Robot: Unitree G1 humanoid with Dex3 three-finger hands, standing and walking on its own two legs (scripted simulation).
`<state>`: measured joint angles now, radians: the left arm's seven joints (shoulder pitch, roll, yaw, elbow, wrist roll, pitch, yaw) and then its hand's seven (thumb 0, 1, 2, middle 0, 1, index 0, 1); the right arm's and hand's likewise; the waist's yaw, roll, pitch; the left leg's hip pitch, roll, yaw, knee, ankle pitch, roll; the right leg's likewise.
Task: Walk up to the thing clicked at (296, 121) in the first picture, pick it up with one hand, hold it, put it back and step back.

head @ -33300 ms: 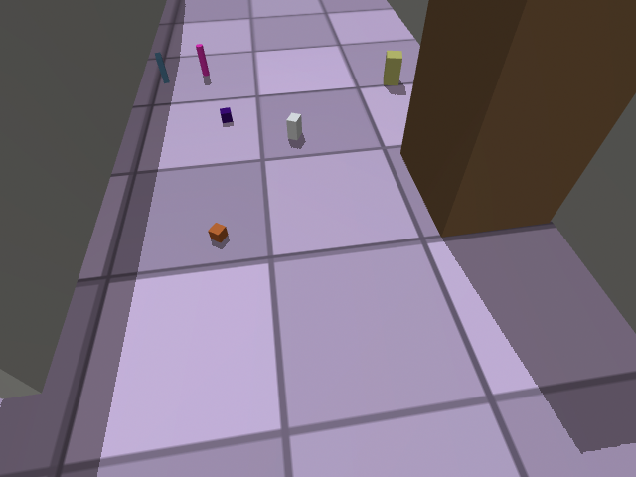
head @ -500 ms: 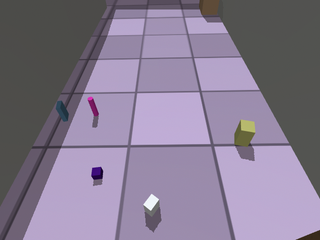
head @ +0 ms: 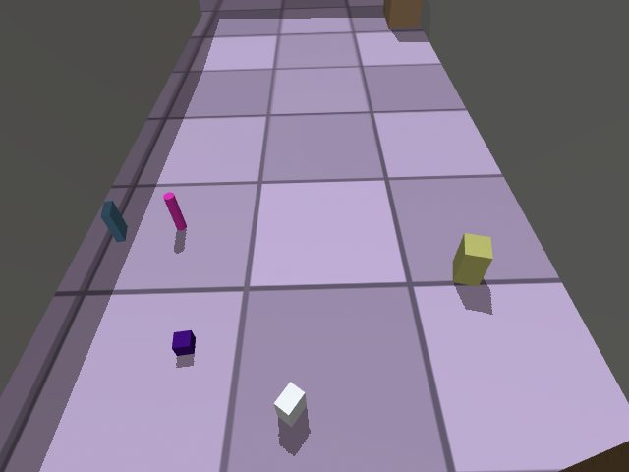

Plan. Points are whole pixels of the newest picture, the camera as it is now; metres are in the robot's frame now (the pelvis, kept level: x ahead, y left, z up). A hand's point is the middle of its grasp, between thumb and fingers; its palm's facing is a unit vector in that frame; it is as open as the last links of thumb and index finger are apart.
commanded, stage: stand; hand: left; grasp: from above
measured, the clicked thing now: (290, 404) +0.42 +0.13 -0.72
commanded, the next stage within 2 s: step back in 1.54 s
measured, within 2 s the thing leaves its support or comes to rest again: neither
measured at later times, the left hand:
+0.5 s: hand out of the picture +0.07 +0.24 -0.16, palm faces +0.02 -0.94 -0.34, open 7.3 cm
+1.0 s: hand out of the picture +0.08 +0.24 -0.16, palm faces -0.01 -0.94 -0.34, open 7.4 cm
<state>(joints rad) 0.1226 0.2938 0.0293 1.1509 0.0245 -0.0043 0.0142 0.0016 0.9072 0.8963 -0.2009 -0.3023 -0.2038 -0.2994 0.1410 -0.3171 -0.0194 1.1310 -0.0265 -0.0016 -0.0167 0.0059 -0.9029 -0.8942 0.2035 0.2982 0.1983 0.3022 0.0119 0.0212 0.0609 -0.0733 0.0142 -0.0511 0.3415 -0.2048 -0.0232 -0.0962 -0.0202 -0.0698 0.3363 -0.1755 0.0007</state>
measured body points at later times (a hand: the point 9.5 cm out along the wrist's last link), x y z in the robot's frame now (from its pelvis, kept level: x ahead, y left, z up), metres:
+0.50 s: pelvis +0.00 -0.01 +0.00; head +0.00 -0.02 +0.45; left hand +0.07 +0.29 -0.13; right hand +0.07 -0.30 -0.14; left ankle -0.01 +0.14 -0.75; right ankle +0.01 -0.12 -0.75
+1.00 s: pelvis +0.01 -0.01 +0.00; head +0.02 -0.02 +0.45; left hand +0.08 +0.29 -0.13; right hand +0.07 -0.30 -0.14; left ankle -0.01 +0.14 -0.75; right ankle +0.01 -0.12 -0.75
